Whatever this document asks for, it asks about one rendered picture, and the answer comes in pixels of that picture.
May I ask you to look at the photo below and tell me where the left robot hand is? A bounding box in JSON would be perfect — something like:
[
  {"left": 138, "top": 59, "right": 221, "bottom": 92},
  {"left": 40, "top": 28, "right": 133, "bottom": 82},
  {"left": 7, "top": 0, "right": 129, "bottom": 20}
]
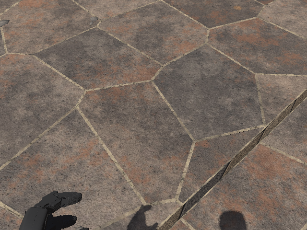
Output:
[{"left": 18, "top": 191, "right": 89, "bottom": 230}]

